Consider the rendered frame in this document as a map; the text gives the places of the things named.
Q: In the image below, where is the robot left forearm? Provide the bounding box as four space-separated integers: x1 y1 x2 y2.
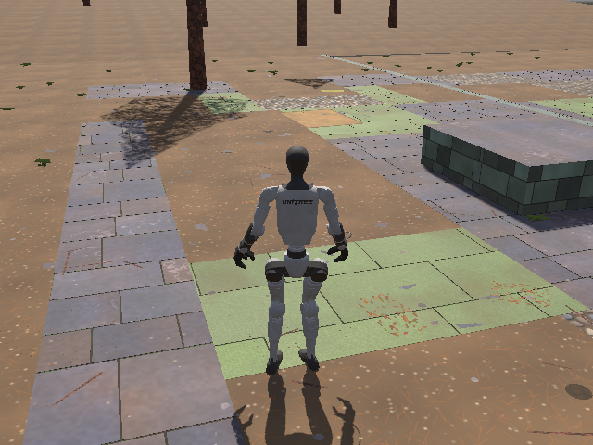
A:
238 223 258 254

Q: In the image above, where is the robot right forearm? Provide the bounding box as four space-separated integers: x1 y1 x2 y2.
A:
332 222 347 250

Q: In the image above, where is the left robot foot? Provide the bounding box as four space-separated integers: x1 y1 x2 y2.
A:
266 350 283 375

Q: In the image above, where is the robot left hand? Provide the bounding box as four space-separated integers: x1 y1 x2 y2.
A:
233 246 255 269

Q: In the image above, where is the right robot shin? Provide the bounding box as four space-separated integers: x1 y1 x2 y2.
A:
302 300 319 359

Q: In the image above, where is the left robot upper arm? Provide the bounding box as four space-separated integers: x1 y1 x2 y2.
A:
250 186 278 237

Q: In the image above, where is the right robot upper arm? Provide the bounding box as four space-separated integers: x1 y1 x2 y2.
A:
316 186 342 235

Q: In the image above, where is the robot right hand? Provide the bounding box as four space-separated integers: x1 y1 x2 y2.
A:
327 246 348 262

